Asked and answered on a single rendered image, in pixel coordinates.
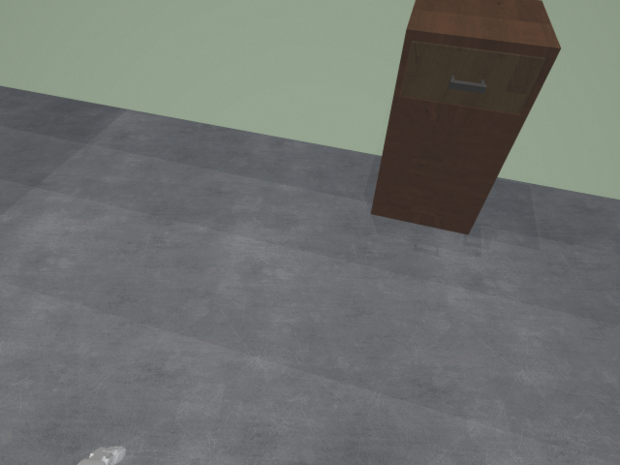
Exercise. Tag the handle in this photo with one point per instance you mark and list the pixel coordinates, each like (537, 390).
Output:
(467, 86)

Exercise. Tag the robot left hand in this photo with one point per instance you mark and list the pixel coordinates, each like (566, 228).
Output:
(103, 456)

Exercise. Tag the drawer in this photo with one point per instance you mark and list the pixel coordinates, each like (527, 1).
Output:
(509, 77)

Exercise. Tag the cabinet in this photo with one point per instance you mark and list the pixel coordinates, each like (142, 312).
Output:
(440, 160)

